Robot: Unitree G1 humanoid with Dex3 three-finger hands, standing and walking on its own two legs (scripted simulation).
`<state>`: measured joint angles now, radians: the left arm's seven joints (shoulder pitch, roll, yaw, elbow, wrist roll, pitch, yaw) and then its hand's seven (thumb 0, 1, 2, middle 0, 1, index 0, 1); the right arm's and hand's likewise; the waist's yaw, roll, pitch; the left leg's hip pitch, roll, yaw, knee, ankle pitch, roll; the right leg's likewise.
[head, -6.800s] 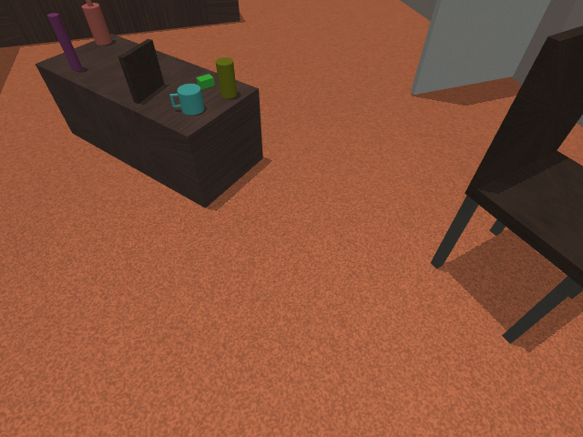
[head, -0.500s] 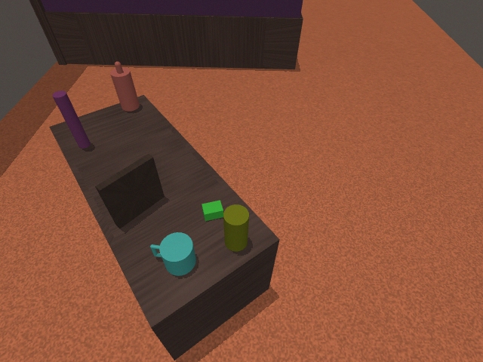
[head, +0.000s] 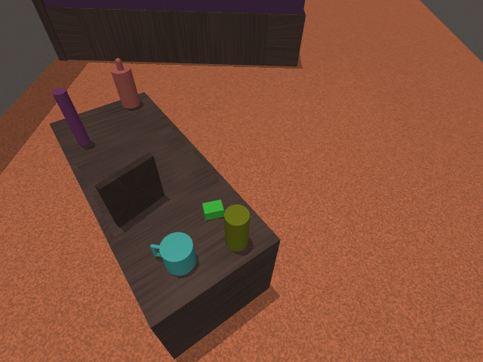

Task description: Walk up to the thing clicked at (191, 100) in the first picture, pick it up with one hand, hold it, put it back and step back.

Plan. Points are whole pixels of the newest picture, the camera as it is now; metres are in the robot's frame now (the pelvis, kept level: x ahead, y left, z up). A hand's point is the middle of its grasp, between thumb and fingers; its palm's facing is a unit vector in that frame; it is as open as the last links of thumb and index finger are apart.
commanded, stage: stand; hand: left
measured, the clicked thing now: (172, 253) +0.48 +0.19 -0.33
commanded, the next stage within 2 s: go down in 0.80 s
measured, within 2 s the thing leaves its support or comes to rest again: neither
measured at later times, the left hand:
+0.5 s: hand out of the picture +0.07 +0.26 -0.16, palm faces -0.02 -0.94 -0.34, open 7.4 cm
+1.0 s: hand out of the picture +0.10 +0.25 -0.16, palm faces +0.05 -0.94 -0.33, open 8.0 cm
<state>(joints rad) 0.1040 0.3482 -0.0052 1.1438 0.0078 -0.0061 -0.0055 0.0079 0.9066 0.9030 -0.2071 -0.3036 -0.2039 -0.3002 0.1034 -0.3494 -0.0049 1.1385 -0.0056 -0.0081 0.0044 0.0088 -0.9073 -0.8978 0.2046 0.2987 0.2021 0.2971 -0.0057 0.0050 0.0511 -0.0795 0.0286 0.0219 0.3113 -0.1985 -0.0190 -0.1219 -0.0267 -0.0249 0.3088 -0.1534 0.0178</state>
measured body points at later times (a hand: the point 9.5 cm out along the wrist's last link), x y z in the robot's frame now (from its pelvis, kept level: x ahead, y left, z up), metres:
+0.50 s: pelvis +0.00 +0.00 +0.00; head +0.01 +0.00 +0.45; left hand +0.07 +0.30 -0.13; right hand +0.08 -0.30 -0.13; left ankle -0.02 +0.13 -0.75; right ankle +0.01 -0.13 -0.75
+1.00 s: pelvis -0.01 +0.00 -0.01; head +0.02 +0.00 +0.44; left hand +0.10 +0.30 -0.14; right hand +0.08 -0.29 -0.13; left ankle -0.02 +0.13 -0.75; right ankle +0.01 -0.13 -0.75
